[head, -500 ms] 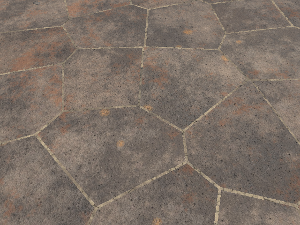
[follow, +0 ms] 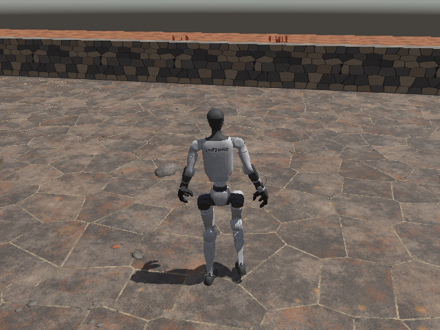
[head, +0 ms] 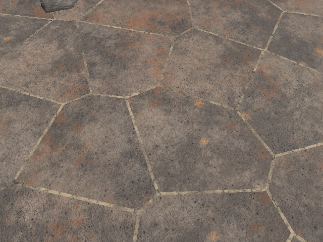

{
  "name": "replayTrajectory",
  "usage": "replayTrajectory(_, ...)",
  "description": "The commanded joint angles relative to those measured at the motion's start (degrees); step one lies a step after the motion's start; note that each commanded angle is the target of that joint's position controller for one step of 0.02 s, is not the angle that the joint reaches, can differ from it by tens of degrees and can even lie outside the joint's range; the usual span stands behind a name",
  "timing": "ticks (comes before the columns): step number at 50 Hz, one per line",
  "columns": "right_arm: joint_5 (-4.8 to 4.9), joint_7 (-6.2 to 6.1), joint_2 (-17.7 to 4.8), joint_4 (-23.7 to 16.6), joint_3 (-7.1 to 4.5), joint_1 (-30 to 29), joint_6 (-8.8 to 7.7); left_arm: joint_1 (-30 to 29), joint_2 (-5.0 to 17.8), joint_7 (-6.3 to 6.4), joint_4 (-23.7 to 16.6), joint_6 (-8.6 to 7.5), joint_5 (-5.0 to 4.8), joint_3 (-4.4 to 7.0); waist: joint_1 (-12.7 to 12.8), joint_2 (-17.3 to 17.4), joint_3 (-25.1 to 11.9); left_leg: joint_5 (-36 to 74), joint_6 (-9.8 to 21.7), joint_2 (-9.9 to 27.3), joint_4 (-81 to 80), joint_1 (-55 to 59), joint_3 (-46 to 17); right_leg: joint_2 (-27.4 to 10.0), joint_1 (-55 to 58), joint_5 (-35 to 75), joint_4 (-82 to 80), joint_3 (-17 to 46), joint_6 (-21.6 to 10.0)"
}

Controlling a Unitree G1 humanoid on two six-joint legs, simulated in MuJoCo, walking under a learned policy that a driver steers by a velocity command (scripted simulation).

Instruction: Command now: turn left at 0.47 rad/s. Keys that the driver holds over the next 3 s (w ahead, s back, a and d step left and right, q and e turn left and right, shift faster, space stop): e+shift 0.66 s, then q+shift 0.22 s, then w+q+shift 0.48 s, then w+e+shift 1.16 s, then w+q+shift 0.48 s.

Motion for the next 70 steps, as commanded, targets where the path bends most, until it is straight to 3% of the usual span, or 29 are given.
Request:
replayTrajectory(1,-0.56,-0.54,-6.99,-2.87,-1.41,3.26,-0.39,-1.27,3.93,0.02,-3.42,-0.66,-0.31,0.29,-2.08,9.21,-6.92,34.30,6.63,14.68,-1.22,12.87,-10.91,-0.63,-5.34,-0.31,-3.26,-1.89,-0.02)
replayTrajectory(6,-2.10,-0.94,-2.71,-2.29,1.93,-1.20,-0.74,0.75,1.93,-0.58,-1.03,-0.42,-0.80,-1.05,-1.41,9.06,-6.50,32.47,4.68,14.71,-3.21,3.94,-6.47,-1.48,12.36,-0.47,-16.00,-3.87,-2.32)
replayTrajectory(9,-1.45,-1.78,-7.65,-1.20,1.18,-3.16,-0.87,2.94,4.41,-0.47,0.06,-0.58,-0.66,-0.40,1.12,7.50,-3.26,27.15,2.86,14.75,0.40,1.57,-4.99,0.81,18.61,6.94,-29.25,-3.61,-4.57)
replayTrajectory(10,-1.43,-2.01,-8.51,-1.07,0.86,-2.45,-1.15,3.04,6.14,-0.44,-0.05,-1.23,-0.25,-0.06,0.95,5.13,-3.44,21.65,1.11,13.37,2.64,1.01,-4.46,-1.01,20.47,12.87,-32.30,1.65,-5.78)
replayTrajectory(11,-1.72,-2.17,-7.68,-2.09,0.88,-1.78,-1.40,4.93,10.27,-0.52,-0.18,-2.00,0.35,0.67,0.21,-2.72,-5.06,12.32,-0.73,8.51,10.59,-1.23,-0.14,-9.15,22.71,25.21,-33.91,13.45,-8.09)
replayTrajectory(12,-1.31,-2.32,-6.33,-3.15,1.03,-2.45,-1.06,5.82,13.89,-1.12,0.62,-1.95,-0.57,1.94,-0.15,-10.90,-4.30,-8.42,-3.17,-0.18,16.30,-8.18,8.05,-17.14,23.72,40.92,-33.55,24.99,-16.88)
replayTrajectory(13,-1.54,-2.52,-6.41,-3.56,1.29,-4.60,-1.05,10.17,11.00,-1.79,1.74,-2.12,-0.48,1.60,2.24,-11.54,-4.92,-22.76,-3.78,-0.30,24.56,-13.17,8.36,-21.04,25.54,43.05,-36.33,32.88,-21.26)
replayTrajectory(15,-1.33,-1.78,-4.88,-3.31,1.58,-6.96,-1.43,8.33,9.99,-1.77,1.88,-1.76,-0.61,2.37,1.33,-4.33,-3.24,-18.63,-4.87,2.24,32.84,-16.14,6.05,-15.02,23.87,30.49,-36.19,26.52,-18.95)
replayTrajectory(18,-0.90,-0.77,-3.76,-3.93,2.15,-8.61,-1.45,5.48,8.77,-1.35,0.80,-0.58,-0.81,2.98,0.73,-5.42,-4.39,-12.62,-6.70,3.13,27.10,-15.08,7.63,-7.75,22.23,24.14,-36.36,20.69,-14.38)
replayTrajectory(23,-0.44,-0.89,-3.26,-5.24,2.79,-10.79,-2.06,7.93,10.31,-1.87,0.53,0.30,-0.45,4.73,2.97,-6.61,-7.02,-10.63,-7.01,1.72,16.51,-11.79,7.82,-6.99,21.87,18.05,-35.76,26.73,-14.01)
replayTrajectory(27,-0.34,-2.08,-4.15,-3.66,2.66,-4.59,-3.10,2.45,10.22,-2.21,-1.30,0.45,-0.52,5.12,-0.83,-7.59,-7.05,-4.12,-5.46,0.88,0.00,2.19,7.87,-3.10,12.84,12.03,-33.91,28.67,-8.83)
replayTrajectory(28,-0.64,-2.71,-5.93,-3.07,2.19,-2.53,-3.45,1.81,8.84,-2.03,-1.91,0.22,-0.82,4.72,-1.81,-5.14,-6.62,-2.44,-4.60,4.41,-7.72,8.23,5.47,0.09,7.40,4.06,-31.44,26.48,-5.80)
replayTrajectory(29,-1.10,-3.34,-11.20,-3.76,1.30,-3.01,-3.38,6.17,4.45,-1.88,-2.17,-0.17,-0.89,3.74,0.85,6.73,-7.86,-11.50,-1.56,18.48,-14.61,13.15,-8.18,6.30,1.33,-9.91,-19.88,17.31,-2.64)
replayTrajectory(30,-1.94,-3.02,-14.71,-6.00,0.86,-8.99,-3.03,8.03,4.88,-1.26,-1.72,-0.26,-0.13,3.88,1.90,14.02,-5.75,-14.49,4.05,28.92,-17.76,6.55,-20.88,11.04,-3.90,-13.07,-6.36,5.70,-1.33)
replayTrajectory(31,-2.31,-2.58,-10.62,-5.82,1.74,-9.42,-2.81,6.44,9.55,-1.26,-1.47,-0.06,0.96,4.79,2.49,8.46,-3.98,-6.70,6.17,28.81,-15.32,1.91,-15.46,4.18,-2.11,-9.58,1.33,4.34,-1.33)
replayTrajectory(34,-1.70,-2.01,-5.07,-6.25,3.40,-10.97,-3.06,9.36,7.05,-3.17,0.67,1.07,0.70,4.37,3.81,8.49,-3.06,12.62,4.92,19.70,-9.99,0.55,0.31,2.89,-0.10,-3.23,11.88,1.74,-1.39)
replayTrajectory(40,-1.30,-0.62,-3.45,-0.80,4.50,-3.80,-4.54,4.95,1.13,-1.88,1.30,1.76,-0.24,0.62,1.21,11.12,-5.38,29.28,5.91,17.76,-5.28,7.52,1.53,3.23,7.32,-5.65,-10.12,2.28,-1.19)
replayTrajectory(44,-0.98,1.06,-10.35,1.77,1.73,0.52,-2.98,2.64,3.52,0.52,1.27,1.46,-1.09,0.58,-0.17,14.80,-3.89,40.21,6.08,17.09,-1.22,8.38,-5.46,4.97,11.71,-4.20,-23.73,-4.23,-2.02)
replayTrajectory(45,-0.59,1.18,-10.48,2.27,1.28,1.12,-2.71,5.03,3.43,0.68,1.84,0.75,-1.03,0.45,1.03,12.59,-6.97,27.51,5.79,16.47,-1.60,8.22,-6.95,4.85,15.65,-2.98,-28.95,-4.27,-2.85)
replayTrajectory(46,-0.23,1.08,-10.22,2.09,0.89,-0.70,-2.20,7.66,3.17,0.77,2.42,-0.33,-0.54,0.35,3.22,10.60,-7.74,7.68,4.63,14.36,-1.35,1.96,-7.96,3.85,23.82,0.11,-36.28,-3.78,-4.24)
replayTrajectory(47,-0.17,0.97,-7.70,0.47,1.12,-3.88,-2.04,11.76,6.04,1.08,3.38,-1.44,0.14,0.97,5.74,4.60,-7.80,-14.57,1.56,10.27,2.12,-13.31,-5.90,-3.49,37.43,-3.98,-40.92,3.63,-6.89)
replayTrajectory(48,0.49,1.22,-2.16,-2.80,2.21,-6.98,-2.28,16.33,11.89,1.49,3.73,-1.81,0.73,2.23,8.37,-9.49,-7.77,-25.23,-1.81,3.46,16.66,-30.94,5.51,-18.86,48.00,-22.12,-45.54,19.41,-10.83)
replayTrajectory(49,-0.41,0.69,-3.61,-4.28,2.21,-10.89,-2.21,11.99,14.25,1.40,3.53,-2.16,1.45,3.21,8.32,-11.53,0.62,-17.79,-1.73,4.97,27.02,-37.72,9.71,-25.87,36.39,-27.88,-50.28,28.22,-14.87)
replayTrajectory(51,-0.87,2.12,-5.90,-2.39,0.90,-8.27,-2.61,4.44,5.04,1.03,1.66,-3.87,1.07,0.89,2.88,-5.59,4.41,-7.22,-1.98,9.09,33.48,-36.05,6.85,-20.00,30.69,-21.06,-50.32,18.62,-12.33)
replayTrajectory(53,-1.78,3.75,-5.60,-0.51,0.46,-4.78,-2.49,4.83,3.58,0.88,1.49,-5.74,0.76,0.49,1.86,-6.36,1.90,-2.82,-3.31,9.89,39.64,-36.03,9.18,-16.49,32.13,-11.51,-50.38,8.97,-10.71)
replayTrajectory(60,-1.80,6.29,-2.83,-5.06,1.11,-13.43,-1.81,13.55,4.19,-0.33,4.91,-8.51,1.33,0.95,3.89,-3.37,5.74,5.34,-3.87,12.81,41.33,-44.11,11.25,-16.54,32.30,-0.31,-51.59,-5.35,-9.68)
replayTrajectory(65,-1.99,7.55,-1.07,-9.60,2.89,-22.39,-2.25,16.24,5.10,-0.22,7.05,-9.22,1.66,0.96,5.37,-2.30,8.97,5.72,0.50,13.46,26.71,-38.64,19.19,-16.75,33.32,13.93,-52.71,-15.19,-8.94)
replayTrajectory(68,-1.41,6.30,-1.10,-9.66,3.26,-18.57,-2.27,16.65,7.52,0.08,7.70,-8.53,1.77,1.14,1.47,-3.90,2.97,-0.94,5.58,6.77,21.14,-24.93,25.89,-16.94,37.28,64.90,-39.48,-20.99,-7.75)
replayTrajectory(70,-1.94,5.00,-4.38,-5.03,1.63,-1.42,-2.93,17.83,10.64,0.31,8.51,-7.49,1.75,1.47,-6.93,-5.88,-7.36,-7.51,8.30,1.09,18.49,-0.81,23.12,-19.79,31.18,80.18,-18.08,-19.07,-9.19)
